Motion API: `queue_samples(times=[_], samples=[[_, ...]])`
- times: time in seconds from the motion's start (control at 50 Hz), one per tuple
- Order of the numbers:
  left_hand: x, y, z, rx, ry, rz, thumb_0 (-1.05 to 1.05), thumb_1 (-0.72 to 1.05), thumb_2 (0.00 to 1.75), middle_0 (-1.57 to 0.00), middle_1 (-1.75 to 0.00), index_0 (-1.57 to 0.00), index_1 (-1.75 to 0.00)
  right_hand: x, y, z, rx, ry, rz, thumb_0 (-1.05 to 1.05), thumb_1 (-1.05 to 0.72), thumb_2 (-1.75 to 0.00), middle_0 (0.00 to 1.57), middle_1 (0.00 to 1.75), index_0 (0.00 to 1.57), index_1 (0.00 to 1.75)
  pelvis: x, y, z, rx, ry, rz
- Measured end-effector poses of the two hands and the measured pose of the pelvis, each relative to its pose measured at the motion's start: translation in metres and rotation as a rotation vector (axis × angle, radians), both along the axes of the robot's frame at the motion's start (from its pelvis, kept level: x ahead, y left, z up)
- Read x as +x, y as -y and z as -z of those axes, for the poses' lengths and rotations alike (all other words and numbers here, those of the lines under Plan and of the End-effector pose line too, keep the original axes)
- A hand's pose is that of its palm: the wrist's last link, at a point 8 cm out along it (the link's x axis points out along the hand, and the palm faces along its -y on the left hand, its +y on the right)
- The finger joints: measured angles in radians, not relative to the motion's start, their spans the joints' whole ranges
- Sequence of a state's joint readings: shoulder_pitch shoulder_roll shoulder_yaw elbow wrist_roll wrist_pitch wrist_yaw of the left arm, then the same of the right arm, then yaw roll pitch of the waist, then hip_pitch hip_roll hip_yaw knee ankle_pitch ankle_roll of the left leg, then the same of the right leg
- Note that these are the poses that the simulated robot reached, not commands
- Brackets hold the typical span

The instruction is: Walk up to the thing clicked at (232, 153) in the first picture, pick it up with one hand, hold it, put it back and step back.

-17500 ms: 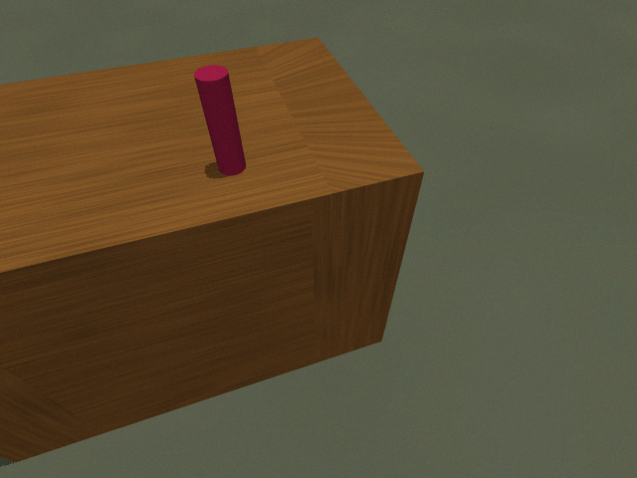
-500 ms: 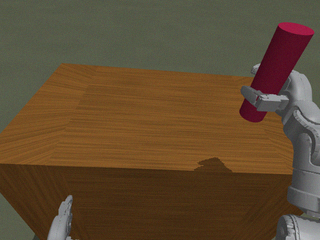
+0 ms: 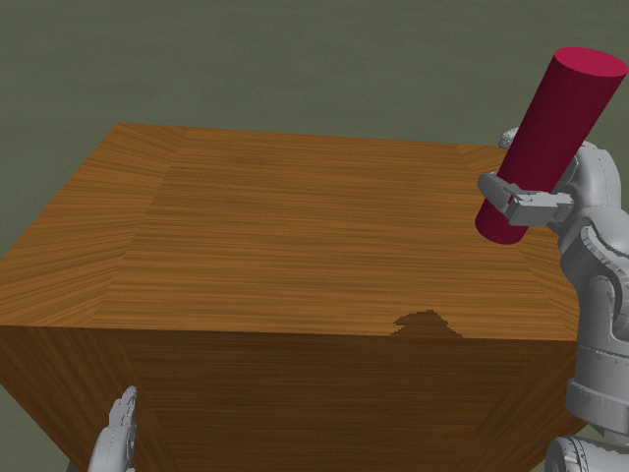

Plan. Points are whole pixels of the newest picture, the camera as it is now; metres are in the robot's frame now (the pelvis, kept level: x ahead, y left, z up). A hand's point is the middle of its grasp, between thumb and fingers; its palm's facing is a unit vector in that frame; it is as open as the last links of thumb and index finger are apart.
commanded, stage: hold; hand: right
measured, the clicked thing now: (535, 159) +0.33 -0.18 +0.30
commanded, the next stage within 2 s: crouch in 0.66 s
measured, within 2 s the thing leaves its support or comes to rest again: neither
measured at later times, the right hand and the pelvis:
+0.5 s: hand (516, 177) +0.34 -0.18 +0.27, palm faces +0.15 +0.99 -0.01, open 7.9 cm; pelvis +0.00 +0.00 +0.00, yaw +0 degrees
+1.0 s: hand (502, 184) +0.36 -0.18 +0.26, palm faces +0.16 +0.99 +0.01, open 7.9 cm; pelvis +0.00 +0.00 +0.00, yaw +0 degrees
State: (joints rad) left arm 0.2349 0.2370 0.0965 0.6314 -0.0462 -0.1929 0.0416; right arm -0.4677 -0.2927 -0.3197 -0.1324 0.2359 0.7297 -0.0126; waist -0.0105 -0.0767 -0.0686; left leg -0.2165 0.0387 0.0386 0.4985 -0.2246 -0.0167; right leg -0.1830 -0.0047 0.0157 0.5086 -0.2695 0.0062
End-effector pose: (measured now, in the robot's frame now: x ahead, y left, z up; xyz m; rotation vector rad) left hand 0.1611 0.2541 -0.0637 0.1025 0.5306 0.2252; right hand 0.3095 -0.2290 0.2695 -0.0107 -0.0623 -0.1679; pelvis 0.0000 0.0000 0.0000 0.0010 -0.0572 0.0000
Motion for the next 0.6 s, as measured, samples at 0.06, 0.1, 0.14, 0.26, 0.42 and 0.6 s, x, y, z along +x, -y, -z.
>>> queue_samples(times=[0.06, 0.1, 0.14, 0.26, 0.42, 0.6], samples=[[-0.0014, 0.0016, 0.0027, 0.003, -0.018, 0.005, -0.02, -0.54, 0.06, -0.06, -0.05, -0.05, -0.06, 0.0002, 0.0010, -0.0014, -0.002, 0.005, -0.005, -0.02, 0.18, -1.12, 0.81, 1.16, 0.85, 1.17, 0.0004, 0.0006, 0.0000, 0.001, 0.000, 0.002], [-0.0016, 0.0028, 0.0049, 0.002, -0.030, 0.007, -0.02, -0.54, 0.06, -0.06, -0.05, -0.05, -0.06, 0.0013, 0.0012, -0.0012, -0.003, -0.002, -0.008, -0.02, 0.18, -1.12, 0.81, 1.16, 0.85, 1.17, 0.0005, 0.0011, 0.0000, 0.002, 0.000, 0.002], [-0.0010, 0.0036, 0.0056, 0.001, -0.034, 0.007, -0.02, -0.54, 0.06, -0.06, -0.05, -0.05, -0.06, 0.0027, 0.0010, -0.0007, -0.006, -0.011, -0.010, -0.02, 0.18, -1.12, 0.81, 1.16, 0.85, 1.17, 0.0006, 0.0018, 0.0000, 0.002, 0.000, 0.003], [0.0031, 0.0045, 0.0014, 0.002, -0.008, 0.003, -0.02, -0.54, 0.05, -0.06, -0.05, -0.05, -0.06, 0.0074, -0.0002, 0.0011, 0.003, -0.026, -0.016, -0.02, 0.18, -1.13, 0.81, 1.16, 0.85, 1.18, 0.0015, 0.0026, -0.0002, 0.001, -0.001, 0.001], [0.0036, 0.0019, -0.0008, -0.002, 0.005, -0.005, -0.02, -0.54, 0.06, -0.06, -0.05, -0.05, -0.06, 0.0076, -0.0007, -0.0003, 0.005, -0.012, -0.016, -0.02, 0.18, -1.13, 0.81, 1.16, 0.85, 1.18, 0.0027, 0.0025, -0.0002, 0.001, -0.002, -0.001], [-0.0022, 0.0031, 0.0070, -0.006, -0.040, 0.014, -0.02, -0.54, 0.06, -0.06, -0.05, -0.05, -0.06, 0.0050, -0.0009, -0.0036, -0.006, -0.011, -0.016, -0.02, 0.18, -1.13, 0.80, 1.16, 0.85, 1.18, 0.0006, 0.0011, -0.0003, 0.002, 0.000, 0.002]])
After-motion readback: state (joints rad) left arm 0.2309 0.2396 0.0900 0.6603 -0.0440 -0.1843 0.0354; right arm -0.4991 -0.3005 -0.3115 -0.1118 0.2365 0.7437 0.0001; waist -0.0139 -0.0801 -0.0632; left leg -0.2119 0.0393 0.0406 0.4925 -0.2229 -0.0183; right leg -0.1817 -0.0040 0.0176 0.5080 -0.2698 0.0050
